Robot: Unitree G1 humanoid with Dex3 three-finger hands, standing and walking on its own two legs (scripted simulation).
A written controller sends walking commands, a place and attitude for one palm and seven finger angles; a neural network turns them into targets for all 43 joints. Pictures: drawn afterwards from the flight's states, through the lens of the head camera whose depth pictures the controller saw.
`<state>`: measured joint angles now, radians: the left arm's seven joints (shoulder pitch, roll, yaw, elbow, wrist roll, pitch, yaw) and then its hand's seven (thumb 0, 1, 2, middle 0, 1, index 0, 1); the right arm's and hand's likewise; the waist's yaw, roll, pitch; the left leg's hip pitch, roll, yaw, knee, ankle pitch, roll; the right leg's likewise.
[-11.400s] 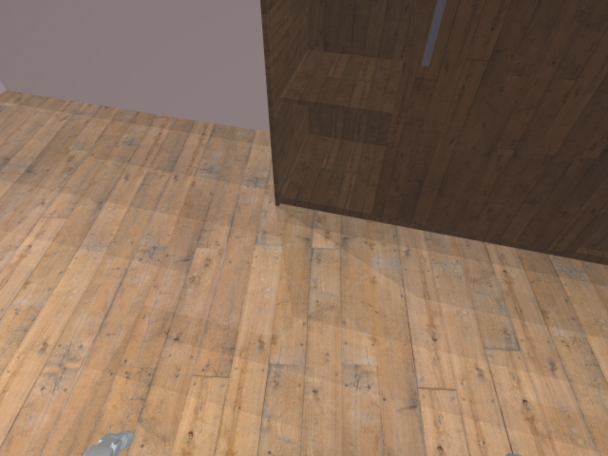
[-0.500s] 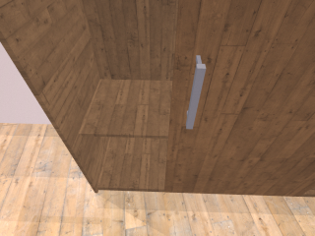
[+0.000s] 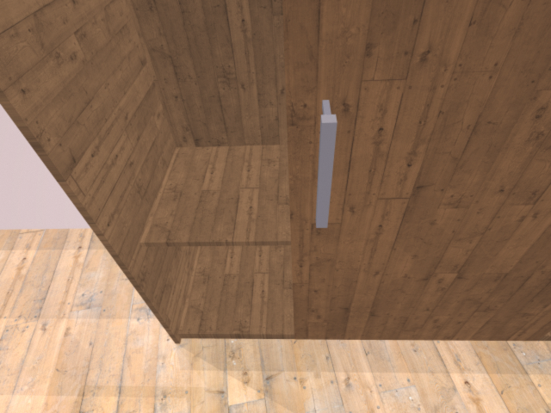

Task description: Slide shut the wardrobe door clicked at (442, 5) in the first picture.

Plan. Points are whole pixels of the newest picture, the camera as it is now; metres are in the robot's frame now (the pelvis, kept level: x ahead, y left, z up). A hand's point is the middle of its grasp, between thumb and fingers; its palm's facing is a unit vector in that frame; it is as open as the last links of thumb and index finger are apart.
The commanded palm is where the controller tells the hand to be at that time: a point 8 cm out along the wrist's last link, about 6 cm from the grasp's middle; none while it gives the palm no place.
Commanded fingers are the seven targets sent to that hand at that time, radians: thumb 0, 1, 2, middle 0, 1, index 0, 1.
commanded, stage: look again from close up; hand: right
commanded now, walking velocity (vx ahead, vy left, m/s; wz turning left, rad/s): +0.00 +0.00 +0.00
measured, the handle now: (323, 170) +0.47 -0.06 +0.11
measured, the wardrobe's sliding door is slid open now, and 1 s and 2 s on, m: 0.43 0.43 0.43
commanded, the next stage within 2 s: none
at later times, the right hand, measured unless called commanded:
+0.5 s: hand out of the picture -0.08 -0.17 -0.18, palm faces +0.02 +0.99 -0.14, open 7.4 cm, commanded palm none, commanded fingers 0.00 -0.90 -0.90 0.20 0.30 0.20 0.30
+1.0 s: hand out of the picture -0.12 -0.16 -0.17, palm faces +0.05 +0.99 -0.13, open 7.4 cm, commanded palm none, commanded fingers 0.00 -0.90 -0.90 0.20 0.30 0.20 0.30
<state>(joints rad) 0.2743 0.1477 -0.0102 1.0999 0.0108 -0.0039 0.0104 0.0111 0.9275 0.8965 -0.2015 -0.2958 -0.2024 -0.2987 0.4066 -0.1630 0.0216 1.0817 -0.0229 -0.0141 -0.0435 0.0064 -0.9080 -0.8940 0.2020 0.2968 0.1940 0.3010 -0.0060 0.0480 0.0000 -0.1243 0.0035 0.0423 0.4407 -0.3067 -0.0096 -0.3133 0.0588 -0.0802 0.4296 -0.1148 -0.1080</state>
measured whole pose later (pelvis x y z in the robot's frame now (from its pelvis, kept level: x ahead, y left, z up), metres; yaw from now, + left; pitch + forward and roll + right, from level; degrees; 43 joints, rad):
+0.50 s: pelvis -0.01 -0.02 +0.00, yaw +1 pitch +0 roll +1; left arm 0.29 0.14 0.00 1.13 0.01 0.01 0.01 0.01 0.92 0.90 -0.20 -0.30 -0.20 -0.30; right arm 0.45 -0.14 0.02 1.10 -0.03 -0.01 -0.05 0.01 -0.91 -0.89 0.20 0.30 0.19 0.30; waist -0.01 0.03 -0.02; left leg -0.15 0.04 0.02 0.44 -0.29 -0.01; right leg -0.29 0.09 -0.11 0.34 -0.07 -0.12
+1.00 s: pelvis -0.03 -0.01 +0.00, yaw +1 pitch +0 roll +1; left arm 0.31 0.13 0.01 1.13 0.01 0.02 0.01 0.01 0.92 0.90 -0.20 -0.30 -0.20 -0.30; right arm 0.50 -0.11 0.01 1.11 -0.03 0.00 -0.05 0.00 -0.91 -0.89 0.20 0.30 0.19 0.30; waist -0.02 0.01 -0.03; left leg -0.18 0.02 0.01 0.45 -0.31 0.01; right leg -0.31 0.08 -0.10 0.32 -0.08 -0.09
